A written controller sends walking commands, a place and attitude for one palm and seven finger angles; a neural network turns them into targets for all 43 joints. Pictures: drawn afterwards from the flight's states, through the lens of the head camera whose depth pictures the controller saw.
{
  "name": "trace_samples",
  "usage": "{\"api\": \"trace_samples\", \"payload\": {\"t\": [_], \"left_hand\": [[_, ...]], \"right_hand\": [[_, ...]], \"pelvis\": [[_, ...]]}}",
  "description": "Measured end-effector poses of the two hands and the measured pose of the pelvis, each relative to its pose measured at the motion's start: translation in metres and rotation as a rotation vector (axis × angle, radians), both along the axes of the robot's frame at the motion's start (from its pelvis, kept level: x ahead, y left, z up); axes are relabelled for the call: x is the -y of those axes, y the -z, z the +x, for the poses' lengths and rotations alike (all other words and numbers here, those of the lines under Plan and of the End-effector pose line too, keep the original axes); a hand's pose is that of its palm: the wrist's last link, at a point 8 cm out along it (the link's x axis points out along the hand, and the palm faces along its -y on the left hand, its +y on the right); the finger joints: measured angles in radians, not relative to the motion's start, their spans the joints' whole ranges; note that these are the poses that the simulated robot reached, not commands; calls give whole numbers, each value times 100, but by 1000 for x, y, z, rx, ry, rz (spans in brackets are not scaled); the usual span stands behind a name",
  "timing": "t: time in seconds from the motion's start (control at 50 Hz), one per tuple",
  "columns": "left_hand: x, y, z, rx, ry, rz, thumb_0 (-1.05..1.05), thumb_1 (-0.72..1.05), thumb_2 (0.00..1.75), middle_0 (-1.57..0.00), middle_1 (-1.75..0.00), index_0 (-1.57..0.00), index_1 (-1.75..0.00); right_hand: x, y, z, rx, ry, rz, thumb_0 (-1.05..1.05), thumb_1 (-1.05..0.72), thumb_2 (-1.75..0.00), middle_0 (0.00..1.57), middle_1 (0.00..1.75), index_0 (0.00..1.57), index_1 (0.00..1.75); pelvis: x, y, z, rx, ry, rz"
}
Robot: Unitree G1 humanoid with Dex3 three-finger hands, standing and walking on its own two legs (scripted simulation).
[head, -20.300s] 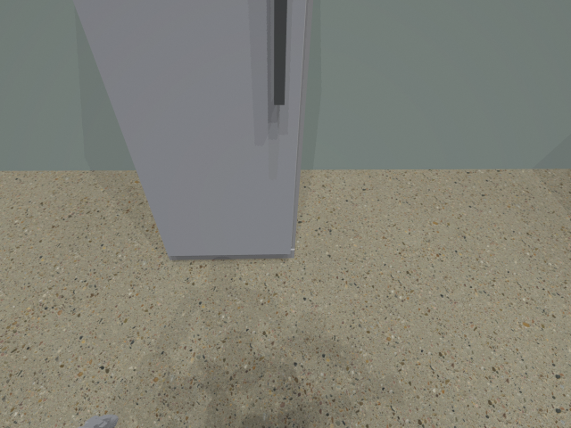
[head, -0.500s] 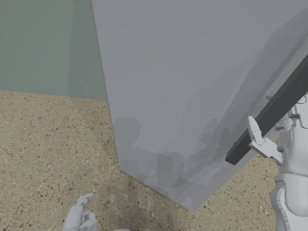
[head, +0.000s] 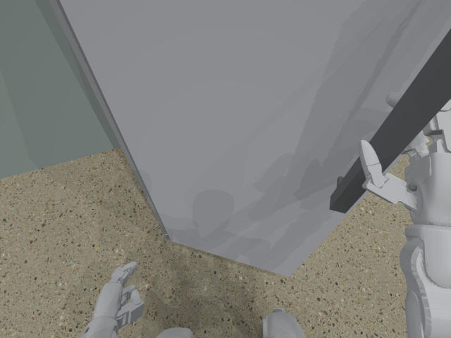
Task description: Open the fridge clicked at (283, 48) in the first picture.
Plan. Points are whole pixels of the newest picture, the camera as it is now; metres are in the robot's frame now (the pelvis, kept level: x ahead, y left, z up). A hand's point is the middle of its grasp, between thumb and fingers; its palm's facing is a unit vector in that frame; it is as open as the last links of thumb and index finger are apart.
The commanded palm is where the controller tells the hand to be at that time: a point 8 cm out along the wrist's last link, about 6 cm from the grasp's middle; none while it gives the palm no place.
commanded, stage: walk backward, drawing the door open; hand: right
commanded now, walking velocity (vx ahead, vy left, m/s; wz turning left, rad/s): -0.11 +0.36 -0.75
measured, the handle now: (404, 107) +0.36 -0.16 +0.25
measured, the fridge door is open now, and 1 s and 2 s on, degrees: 37 68 61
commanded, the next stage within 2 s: stop walking and hold the door back in 0.78 s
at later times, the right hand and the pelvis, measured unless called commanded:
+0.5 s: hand (331, 240) +0.22 -0.08 +0.20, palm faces +0.63 +0.74 -0.25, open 7.9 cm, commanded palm +0.16 -0.10 +0.20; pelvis +0.02 +0.22 +0.00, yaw -24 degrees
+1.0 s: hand (248, 318) +0.14 +0.00 +0.19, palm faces +0.90 +0.36 -0.24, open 7.1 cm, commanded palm +0.09 -0.03 +0.18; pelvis +0.08 +0.39 +0.00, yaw -45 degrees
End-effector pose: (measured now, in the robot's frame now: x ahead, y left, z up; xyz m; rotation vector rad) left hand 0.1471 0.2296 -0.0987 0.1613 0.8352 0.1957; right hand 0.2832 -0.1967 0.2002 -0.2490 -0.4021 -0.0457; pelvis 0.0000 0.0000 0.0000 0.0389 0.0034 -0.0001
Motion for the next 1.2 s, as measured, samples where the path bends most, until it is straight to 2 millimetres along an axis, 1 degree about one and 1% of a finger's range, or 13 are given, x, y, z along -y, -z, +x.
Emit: {"api": "trace_samples", "payload": {"t": [0.06,0.12,0.24,0.32,0.4,0.54,0.64,0.76,0.86,0.92,0.98,1.06,1.2], "left_hand": [[-21,-11,19,24,56,63,2,91,90,-21,-30,-20,-30],[-36,-15,40,97,115,107,2,91,90,-20,-30,-20,-30],[-55,-24,55,61,260,51,1,91,90,-20,-30,-19,-30],[-74,-17,64,39,340,3,1,91,90,-21,-30,-20,-30],[-102,2,83,31,406,-39,1,91,90,-21,-30,-20,-30],[-147,-10,115,-3,472,54,2,91,90,-21,-30,-20,-30],[-158,-14,141,74,552,111,2,91,90,-20,-30,-20,-30],[-162,-26,152,41,687,57,2,91,90,-20,-30,-20,-30],[-173,-23,169,40,783,-9,1,91,90,-21,-30,-20,-30],[-183,-10,189,51,833,-40,1,91,90,-21,-30,-20,-30],[-198,-4,207,39,866,1,1,91,90,-21,-30,-20,-30],[-216,-12,223,39,893,77,2,91,90,-21,-30,-20,-30],[-227,-37,227,139,933,130,2,91,90,-20,-30,-20,-30]], "right_hand": [[-7,0,-16,4,31,11,-15,-50,-78,48,140,13,121],[-13,2,-29,32,67,8,-17,-50,-78,49,140,12,119],[-31,1,-54,5,212,-1,-17,-51,-79,51,140,11,119],[-47,-1,-74,-17,338,-1,-15,-52,-81,49,140,11,119],[-66,1,-93,9,499,-31,-17,-52,-82,48,140,11,120],[-96,-2,-127,-16,636,-3,-13,-54,-83,46,140,12,123],[-113,3,-147,57,663,-5,-16,-51,-83,46,140,14,127],[-138,1,-168,33,781,0,-13,-52,-84,46,140,15,129],[-165,-2,-185,-8,916,11,-10,-55,-85,46,140,15,129],[-182,0,-195,9,1018,-23,-12,-55,-84,46,140,14,127],[-193,2,-200,11,1077,-21,-13,-56,-83,46,141,18,129],[-195,-1,-202,-5,1099,2,-13,-55,-82,48,142,27,133],[-187,-2,-196,5,1066,55,-11,-55,-81,48,145,36,136]], "pelvis": [[-18,-2,-1,-3,62,-29],[-34,8,-3,-20,93,-22],[-95,-9,-12,13,187,-4],[-139,-10,-4,8,255,23],[-186,6,10,2,319,-1],[-228,-6,21,-1,466,-54],[-251,9,26,-23,540,-30],[-303,-9,37,19,623,-6],[-342,-12,59,24,698,31],[-367,4,78,-3,728,-4],[-382,3,80,16,772,-18],[-396,-5,78,23,828,-65],[-414,-1,57,6,879,-53]]}}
